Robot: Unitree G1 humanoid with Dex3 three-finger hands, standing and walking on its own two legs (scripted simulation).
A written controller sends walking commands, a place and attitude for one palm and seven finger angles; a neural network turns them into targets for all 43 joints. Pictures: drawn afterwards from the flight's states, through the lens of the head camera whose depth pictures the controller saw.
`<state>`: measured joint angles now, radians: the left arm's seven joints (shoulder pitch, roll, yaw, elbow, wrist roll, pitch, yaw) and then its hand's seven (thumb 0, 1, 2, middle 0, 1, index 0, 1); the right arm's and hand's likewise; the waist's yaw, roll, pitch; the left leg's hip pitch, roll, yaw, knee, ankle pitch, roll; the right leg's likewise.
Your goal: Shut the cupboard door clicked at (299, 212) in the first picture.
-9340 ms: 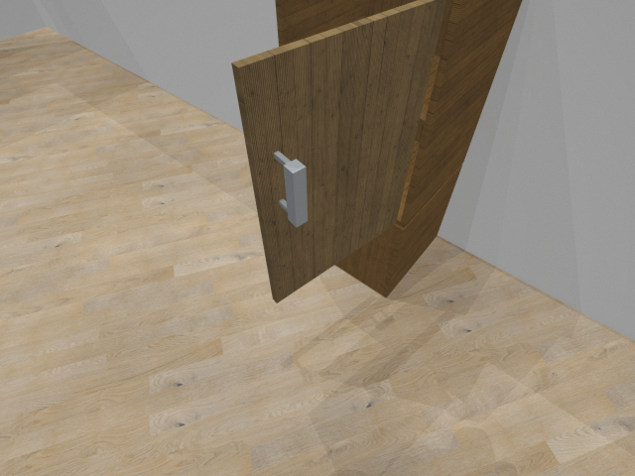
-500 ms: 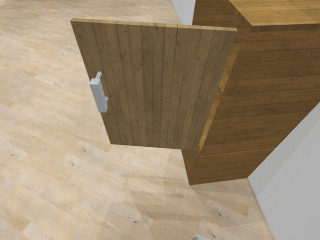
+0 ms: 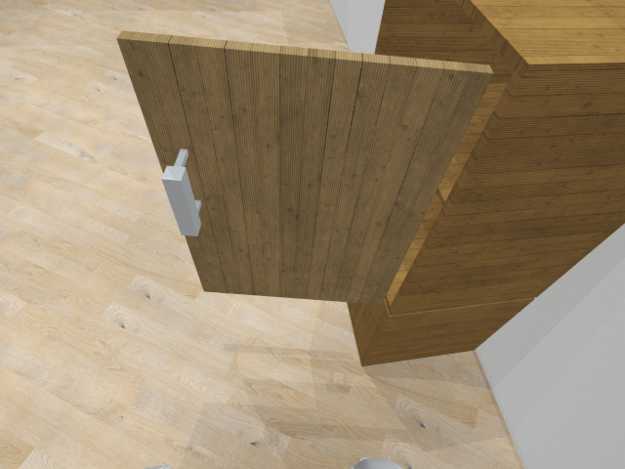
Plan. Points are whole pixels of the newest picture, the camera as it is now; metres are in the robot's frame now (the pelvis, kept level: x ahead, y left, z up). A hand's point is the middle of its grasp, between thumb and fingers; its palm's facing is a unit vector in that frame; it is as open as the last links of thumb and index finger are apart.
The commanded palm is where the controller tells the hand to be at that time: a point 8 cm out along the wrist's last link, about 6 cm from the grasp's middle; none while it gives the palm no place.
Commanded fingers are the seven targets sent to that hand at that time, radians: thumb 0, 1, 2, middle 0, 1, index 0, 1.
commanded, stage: come to a stop and stand still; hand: left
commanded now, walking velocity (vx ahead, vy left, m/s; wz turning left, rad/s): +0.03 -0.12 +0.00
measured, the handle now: (187, 193) +0.48 +0.22 +0.03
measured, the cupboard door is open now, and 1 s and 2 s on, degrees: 78 78 78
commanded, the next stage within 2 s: look again from close up in 1.42 s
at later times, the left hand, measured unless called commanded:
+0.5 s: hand out of the picture +0.01 +0.13 -0.17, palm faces -0.02 -0.97 -0.24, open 7.3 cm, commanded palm none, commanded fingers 0.00 0.90 0.90 -0.20 -0.30 -0.20 -0.30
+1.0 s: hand out of the picture -0.02 +0.11 -0.17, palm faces +0.00 -0.98 -0.19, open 7.4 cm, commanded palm none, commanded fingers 0.00 0.90 0.90 -0.20 -0.30 -0.20 -0.30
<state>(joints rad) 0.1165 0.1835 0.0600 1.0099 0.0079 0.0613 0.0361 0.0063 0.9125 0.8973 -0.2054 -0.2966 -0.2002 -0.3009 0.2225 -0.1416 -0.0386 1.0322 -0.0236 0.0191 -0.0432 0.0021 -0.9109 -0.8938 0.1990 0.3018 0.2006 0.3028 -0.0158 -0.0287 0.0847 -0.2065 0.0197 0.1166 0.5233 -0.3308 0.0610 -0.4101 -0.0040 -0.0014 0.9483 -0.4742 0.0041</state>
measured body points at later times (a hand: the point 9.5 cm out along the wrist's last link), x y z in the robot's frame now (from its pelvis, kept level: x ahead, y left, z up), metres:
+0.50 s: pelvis -0.04 -0.05 +0.00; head -0.03 -0.07 +0.45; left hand +0.01 +0.18 -0.15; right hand +0.00 -0.28 -0.17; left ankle -0.03 +0.08 -0.74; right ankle -0.06 -0.16 -0.74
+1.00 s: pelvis -0.03 -0.07 +0.00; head -0.01 -0.07 +0.45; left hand -0.02 +0.16 -0.16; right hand -0.03 -0.29 -0.16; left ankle -0.03 +0.08 -0.74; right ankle -0.06 -0.16 -0.74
